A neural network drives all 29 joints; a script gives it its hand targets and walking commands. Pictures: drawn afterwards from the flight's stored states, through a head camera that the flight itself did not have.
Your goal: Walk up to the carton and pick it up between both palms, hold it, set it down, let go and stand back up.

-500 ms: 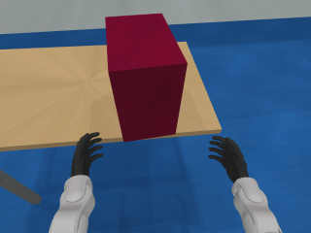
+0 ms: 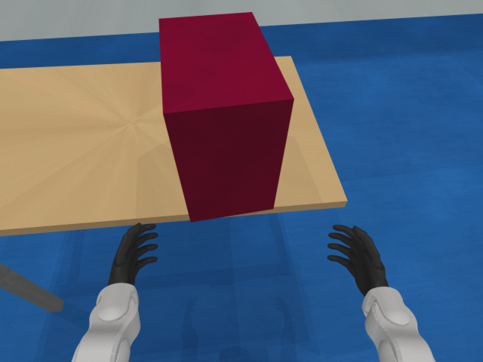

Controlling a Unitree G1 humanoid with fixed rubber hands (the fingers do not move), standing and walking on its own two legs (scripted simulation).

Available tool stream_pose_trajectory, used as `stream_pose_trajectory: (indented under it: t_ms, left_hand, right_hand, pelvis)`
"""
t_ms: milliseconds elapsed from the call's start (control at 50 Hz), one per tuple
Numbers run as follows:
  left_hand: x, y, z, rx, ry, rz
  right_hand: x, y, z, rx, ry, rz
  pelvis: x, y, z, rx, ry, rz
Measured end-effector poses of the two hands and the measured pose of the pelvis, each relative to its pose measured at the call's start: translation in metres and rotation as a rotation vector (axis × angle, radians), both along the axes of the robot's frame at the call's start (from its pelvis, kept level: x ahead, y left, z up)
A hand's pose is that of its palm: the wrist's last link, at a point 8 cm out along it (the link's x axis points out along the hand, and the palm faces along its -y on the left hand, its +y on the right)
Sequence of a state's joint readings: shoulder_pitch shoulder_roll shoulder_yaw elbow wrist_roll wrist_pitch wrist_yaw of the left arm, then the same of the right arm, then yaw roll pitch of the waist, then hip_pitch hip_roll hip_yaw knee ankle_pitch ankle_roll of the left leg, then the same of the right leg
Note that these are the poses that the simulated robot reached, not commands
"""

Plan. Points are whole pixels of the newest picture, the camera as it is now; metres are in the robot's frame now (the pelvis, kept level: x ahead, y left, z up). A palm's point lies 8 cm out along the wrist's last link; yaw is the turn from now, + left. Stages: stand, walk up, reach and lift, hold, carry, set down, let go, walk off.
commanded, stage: set down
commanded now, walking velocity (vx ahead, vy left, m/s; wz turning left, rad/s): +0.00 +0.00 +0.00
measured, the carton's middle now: (220, 120) +0.53 +0.08 +0.08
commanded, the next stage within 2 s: let go in 1.58 s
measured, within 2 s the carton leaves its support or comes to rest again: neither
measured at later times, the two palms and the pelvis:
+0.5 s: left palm (117, 299) +0.20 +0.22 -0.02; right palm (374, 305) +0.22 -0.20 -0.03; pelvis +0.01 +0.00 +0.00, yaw +0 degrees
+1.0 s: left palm (113, 311) +0.19 +0.24 -0.06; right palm (375, 320) +0.20 -0.21 -0.07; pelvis +0.03 +0.00 +0.00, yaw +0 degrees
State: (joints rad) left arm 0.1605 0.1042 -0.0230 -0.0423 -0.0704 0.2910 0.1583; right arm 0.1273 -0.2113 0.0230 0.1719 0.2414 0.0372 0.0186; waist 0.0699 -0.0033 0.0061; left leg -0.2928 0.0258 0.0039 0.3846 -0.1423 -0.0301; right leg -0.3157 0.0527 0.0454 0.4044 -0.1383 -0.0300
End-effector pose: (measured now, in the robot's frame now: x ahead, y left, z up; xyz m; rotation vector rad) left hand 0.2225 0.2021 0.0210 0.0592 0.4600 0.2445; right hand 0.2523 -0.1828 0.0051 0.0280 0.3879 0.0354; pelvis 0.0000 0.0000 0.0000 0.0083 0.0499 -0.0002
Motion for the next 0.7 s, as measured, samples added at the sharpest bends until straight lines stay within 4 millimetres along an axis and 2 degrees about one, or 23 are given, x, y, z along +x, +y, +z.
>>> stream_pose_trajectory:
  t_ms: [240,600,700]
  left_hand:
    - [-0.007,0.009,-0.019,0.004,0.044,-0.011]
    - [-0.033,0.023,-0.058,0.010,0.179,-0.017]
    - [-0.034,0.026,-0.061,0.005,0.189,-0.009]
  right_hand:
    - [-0.015,-0.009,-0.021,-0.027,0.074,-0.026]
    - [-0.040,-0.019,-0.049,-0.111,0.186,-0.026]
    - [-0.041,-0.020,-0.053,-0.129,0.202,-0.019]
  pelvis:
    - [0.013,0.000,0.001,-0.001,0.017,0.001]
    - [0.013,0.001,0.001,-0.001,0.015,0.001]
    - [0.015,0.001,0.001,-0.001,0.018,0.001]
